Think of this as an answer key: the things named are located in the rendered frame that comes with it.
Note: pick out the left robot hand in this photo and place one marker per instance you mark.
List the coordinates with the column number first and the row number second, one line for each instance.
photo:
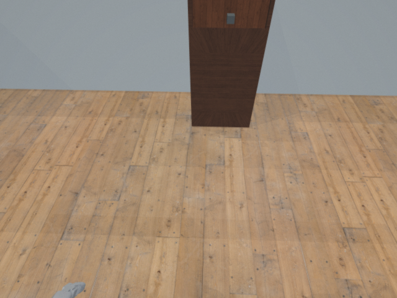
column 70, row 290

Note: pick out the drawer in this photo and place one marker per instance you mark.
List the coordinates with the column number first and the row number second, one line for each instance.
column 213, row 13

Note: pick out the cabinet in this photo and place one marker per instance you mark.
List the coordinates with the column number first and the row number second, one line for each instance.
column 225, row 66

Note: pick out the handle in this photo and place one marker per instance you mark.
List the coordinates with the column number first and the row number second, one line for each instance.
column 230, row 18

